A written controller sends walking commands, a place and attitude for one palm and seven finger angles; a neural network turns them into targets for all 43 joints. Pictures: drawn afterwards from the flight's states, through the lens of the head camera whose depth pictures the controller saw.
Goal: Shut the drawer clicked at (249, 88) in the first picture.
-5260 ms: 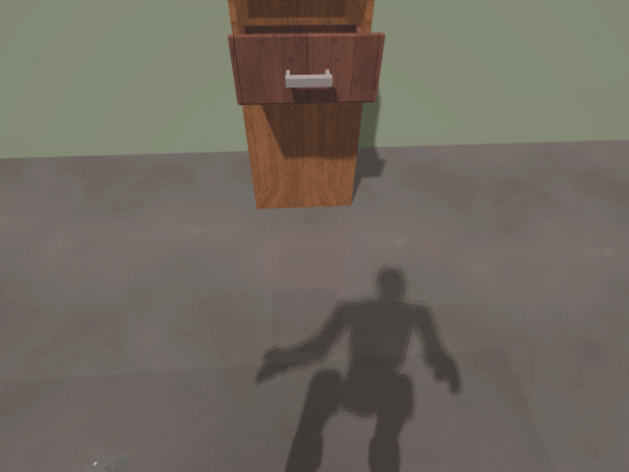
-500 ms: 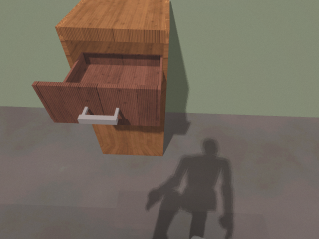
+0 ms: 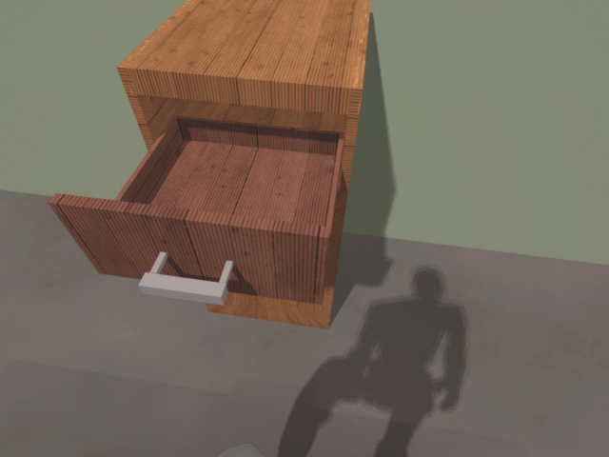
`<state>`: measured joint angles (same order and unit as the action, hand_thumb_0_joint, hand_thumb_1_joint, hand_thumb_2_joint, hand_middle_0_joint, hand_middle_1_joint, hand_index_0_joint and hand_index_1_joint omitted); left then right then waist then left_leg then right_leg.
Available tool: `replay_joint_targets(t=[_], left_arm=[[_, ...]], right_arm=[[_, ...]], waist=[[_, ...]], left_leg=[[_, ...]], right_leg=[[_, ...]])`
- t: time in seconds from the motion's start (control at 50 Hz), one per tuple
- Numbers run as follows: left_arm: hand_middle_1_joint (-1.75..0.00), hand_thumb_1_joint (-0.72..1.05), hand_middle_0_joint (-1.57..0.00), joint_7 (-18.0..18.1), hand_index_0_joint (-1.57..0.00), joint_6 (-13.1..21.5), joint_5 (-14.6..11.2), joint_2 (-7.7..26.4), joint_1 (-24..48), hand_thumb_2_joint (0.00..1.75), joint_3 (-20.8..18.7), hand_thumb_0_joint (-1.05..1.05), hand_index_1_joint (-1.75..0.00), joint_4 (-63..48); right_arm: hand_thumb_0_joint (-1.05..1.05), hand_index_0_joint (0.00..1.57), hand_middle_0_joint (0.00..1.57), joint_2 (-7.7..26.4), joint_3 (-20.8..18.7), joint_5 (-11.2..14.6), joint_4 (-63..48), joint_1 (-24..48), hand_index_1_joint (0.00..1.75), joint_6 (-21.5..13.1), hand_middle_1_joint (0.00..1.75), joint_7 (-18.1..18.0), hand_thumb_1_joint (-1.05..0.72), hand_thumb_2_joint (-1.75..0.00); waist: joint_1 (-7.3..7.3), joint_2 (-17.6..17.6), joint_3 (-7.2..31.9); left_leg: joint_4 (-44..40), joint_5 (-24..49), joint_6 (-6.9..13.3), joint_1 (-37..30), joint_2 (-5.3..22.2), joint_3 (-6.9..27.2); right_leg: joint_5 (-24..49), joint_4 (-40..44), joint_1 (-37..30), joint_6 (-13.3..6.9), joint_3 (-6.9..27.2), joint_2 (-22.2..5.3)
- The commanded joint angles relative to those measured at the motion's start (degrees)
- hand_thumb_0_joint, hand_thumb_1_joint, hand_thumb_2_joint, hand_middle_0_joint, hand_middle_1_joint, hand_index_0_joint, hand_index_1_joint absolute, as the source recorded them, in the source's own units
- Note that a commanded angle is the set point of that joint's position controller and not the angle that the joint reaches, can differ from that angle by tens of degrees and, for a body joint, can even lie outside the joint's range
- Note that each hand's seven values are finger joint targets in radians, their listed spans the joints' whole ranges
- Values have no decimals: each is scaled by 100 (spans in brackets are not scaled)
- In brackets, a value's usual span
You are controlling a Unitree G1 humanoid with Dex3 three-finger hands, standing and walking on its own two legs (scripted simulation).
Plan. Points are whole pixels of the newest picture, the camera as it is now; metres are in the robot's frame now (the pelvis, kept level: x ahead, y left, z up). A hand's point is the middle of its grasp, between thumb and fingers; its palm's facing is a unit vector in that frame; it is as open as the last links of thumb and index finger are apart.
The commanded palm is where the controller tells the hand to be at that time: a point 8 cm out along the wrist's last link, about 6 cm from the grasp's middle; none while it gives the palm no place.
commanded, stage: come to a stop and stand still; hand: left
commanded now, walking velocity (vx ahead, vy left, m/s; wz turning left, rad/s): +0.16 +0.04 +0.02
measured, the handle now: (189, 276) +0.35 +0.22 +0.01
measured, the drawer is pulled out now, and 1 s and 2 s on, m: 0.29 0.29 0.29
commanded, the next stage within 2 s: look again from close up in 1.26 s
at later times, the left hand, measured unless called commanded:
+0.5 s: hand out of the picture +0.11 +0.22 -0.18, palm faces +0.03 -0.97 -0.25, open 7.4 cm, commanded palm none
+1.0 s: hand out of the picture +0.03 +0.11 -0.18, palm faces +0.05 -0.98 -0.21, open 7.2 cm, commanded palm none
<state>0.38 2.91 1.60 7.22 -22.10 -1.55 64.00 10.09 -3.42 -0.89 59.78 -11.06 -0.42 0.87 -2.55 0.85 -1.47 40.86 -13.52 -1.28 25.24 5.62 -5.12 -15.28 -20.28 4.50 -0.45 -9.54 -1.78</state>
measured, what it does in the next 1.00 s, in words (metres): steps on the spot: left foot, then right foot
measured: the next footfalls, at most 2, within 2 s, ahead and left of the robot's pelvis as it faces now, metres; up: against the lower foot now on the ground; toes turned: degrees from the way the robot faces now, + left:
left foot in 0.08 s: +0.12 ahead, +0.13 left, +0.00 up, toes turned +8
right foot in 0.60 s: +0.05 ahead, -0.15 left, +0.00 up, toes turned -5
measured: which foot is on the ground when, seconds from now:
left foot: up 0.00-0.06, down 0.08-0.62, up 0.64-0.88, down 0.90-1.00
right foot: down 0.00-0.08, up 0.10-0.58, down 0.60-1.00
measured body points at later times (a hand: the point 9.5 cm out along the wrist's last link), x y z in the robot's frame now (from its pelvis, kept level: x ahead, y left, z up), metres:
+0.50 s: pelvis +0.04 +0.01 +0.00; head +0.07 +0.03 +0.45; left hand +0.11 +0.27 -0.16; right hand +0.10 -0.23 -0.15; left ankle +0.08 +0.12 -0.74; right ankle +0.01 -0.14 -0.68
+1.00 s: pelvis -0.01 -0.07 +0.00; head +0.00 -0.07 +0.45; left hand +0.03 +0.16 -0.16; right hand -0.02 -0.28 -0.17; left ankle -0.02 +0.07 -0.74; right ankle +0.01 -0.15 -0.74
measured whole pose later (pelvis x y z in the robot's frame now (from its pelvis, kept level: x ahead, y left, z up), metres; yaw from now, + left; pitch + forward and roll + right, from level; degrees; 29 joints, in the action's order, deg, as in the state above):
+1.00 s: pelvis -0.01 -0.07 +0.00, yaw -1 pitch -2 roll +0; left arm 2.0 -0.9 0.3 9.4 -12.9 -1.7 62.3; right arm 6.9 -1.3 -0.5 65.4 -15.9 0.8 -1.9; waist -0.6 -0.3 -1.6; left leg 25.2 -15.1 -2.3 8.5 2.8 -1.8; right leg -13.0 -26.3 12.0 -3.4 -4.9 1.4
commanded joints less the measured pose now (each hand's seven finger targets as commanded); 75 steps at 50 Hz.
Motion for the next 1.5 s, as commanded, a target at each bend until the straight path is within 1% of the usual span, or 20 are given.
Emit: replay_joint_targets(t=[0.0,0.04,0.06,0.08,0.14,0.22,0.36,0.5,0.56,0.6,0.62,0.68,0.78,0.88,0.96,1.22,1.32,1.34,1.38,1.48], left_arm=[[-30,90,-20,94,-20,48,-31,952,-239,90,-214,0,-30,-121],[-30,90,-20,89,-20,-11,-72,656,-295,90,-148,0,-30,-172],[-30,90,-20,105,-20,-29,-129,344,-493,90,-69,0,-30,-196],[-30,90,-20,171,-20,-71,-111,379,-407,90,-42,0,-30,-190],[-30,90,-20,228,-20,-225,-106,342,-328,90,0,0,-30,54],[-30,90,-20,210,-20,-456,-63,569,-179,90,-137,0,-30,-100],[-30,90,-20,169,-20,-701,-39,712,205,90,-350,0,-30,-635],[-30,90,-20,139,-20,-570,-65,643,603,90,-252,0,-30,-975],[-30,90,-20,143,-20,-421,-8,903,132,90,-268,0,-30,-796],[-30,90,-20,172,-20,-339,24,1593,605,90,-289,0,-30,-969],[-30,90,-20,173,-20,-349,18,1545,789,90,-246,0,-30,-1049],[-30,90,-20,179,-20,-298,-19,1149,1180,90,-186,0,-30,-971],[-30,90,-20,202,-20,-264,-47,1021,760,90,-189,0,-30,-748],[-30,90,-20,175,-20,-272,-175,673,623,90,-80,0,-30,-507],[-30,90,-20,163,-20,-289,-147,735,636,90,-78,0,-30,-276],[-30,90,-20,162,-20,-269,-103,648,298,90,-68,0,-30,-104],[-30,90,-20,162,-20,-235,-112,550,151,90,-69,0,-30,-63],[-30,90,-20,392,-20,-67,-10,711,-331,90,-7,0,-30,58],[-30,90,-20,293,-20,-14,-22,892,129,90,-48,0,-30,-292],[-30,90,-20,223,-20,-62,-101,485,307,90,4,0,-30,-357]], right_arm=[[0,20,20,96,72,-4,-226,-173,30,-193,30,-10,-90,-90],[0,20,20,631,-27,-48,32,-1126,30,-298,30,-100,-90,-90],[0,20,20,1060,-97,-55,85,-1439,30,-282,30,-174,-90,-90],[0,20,20,992,-18,-18,119,-1376,30,-194,30,-245,-90,-90],[0,20,20,592,172,0,17,-438,30,-199,30,-398,-90,-90],[0,20,20,706,12,38,12,-372,30,-63,30,-470,-90,-90],[0,20,20,774,-110,-13,-299,57,30,41,30,-450,-90,-90],[0,20,20,953,-215,-89,-355,46,30,115,30,-304,-90,-90],[0,20,20,791,-220,8,-319,-140,30,157,30,-239,-90,-90],[0,20,20,242,-80,50,-540,-111,30,259,30,-185,-90,-90],[0,20,20,301,-94,45,-551,-114,30,309,30,-171,-90,-90],[0,20,20,353,-78,14,-246,-277,30,295,30,-195,-90,-90],[0,20,20,152,28,55,-50,-423,30,186,30,-228,-90,-90],[0,20,20,314,121,12,298,-789,30,1,30,-315,-90,-90],[0,20,20,235,180,19,410,-615,30,10,30,-327,-90,-90],[0,20,20,79,199,-14,497,-1244,30,134,30,-297,-90,-90],[0,20,20,4,224,-7,505,-1347,30,67,30,-313,-90,-90],[0,20,20,342,186,-5,173,-587,30,-45,30,-214,-90,-90],[0,20,20,-15,207,1,11,-1109,30,25,30,-198,-90,-90],[0,20,20,71,291,-44,74,-1720,30,-115,30,-204,-90,-90]], waist=[[154,-837,-177],[529,369,364],[539,1489,730],[500,1174,754],[233,668,188],[271,359,152],[154,798,293],[260,1314,261],[88,200,445],[202,-1868,26],[227,-1228,82],[383,-1400,-135],[218,-888,23],[206,272,107],[129,626,-14],[311,-389,-536],[273,-126,-372],[-25,-227,-728],[414,185,-33],[456,-4,-258]], left_leg=[[-1069,216,63,-914,-246,-202],[-1693,1556,296,-2634,333,487],[-1900,3258,828,-3327,1584,1783],[-2032,4182,1192,-2912,1901,1831],[-1971,5721,1074,-2016,1538,1101],[-2022,5616,1071,-2034,1510,886],[-2081,4075,1097,-1714,1316,483],[-2080,2008,987,-1408,1252,797],[-1195,509,413,-901,605,412],[209,-1847,-24,-244,-271,182],[658,-1844,5,-524,-237,426],[1135,-1250,38,-370,-257,500],[-272,-973,-46,-784,-298,314],[-2094,1143,238,-1816,290,986],[-2287,441,205,-1337,218,812],[-2099,-414,182,-1462,-142,460],[-2187,-276,183,-1330,-91,500],[-925,-552,-29,-694,-83,134],[-393,-909,130,-1043,-232,485],[-1771,-349,307,-926,18,780]], right_leg=[[1848,149,381,-552,806,-1353],[992,-1523,1224,-155,286,-682],[-1356,-2608,2097,135,-48,-118],[-2196,-3213,1956,145,475,-165],[-1616,-3142,1526,272,923,-459],[-1120,-3511,1760,289,944,-259],[-683,-4679,2294,346,1230,-44],[-976,-2245,1353,204,788,-124],[583,-159,260,209,793,-192],[1329,635,1123,-590,2586,-1838],[982,699,1534,-908,2349,-1939],[1486,387,1301,-868,1781,-1244],[1954,114,701,-881,1641,-1109],[1007,-206,939,-200,1313,-397],[779,1,405,-99,1198,-365],[-1139,900,1319,-98,1592,-434],[-651,708,1037,-142,1508,-424],[1057,627,929,337,1760,-760],[-966,798,1330,-546,2141,-1160],[-777,-74,1433,-382,1302,-395]])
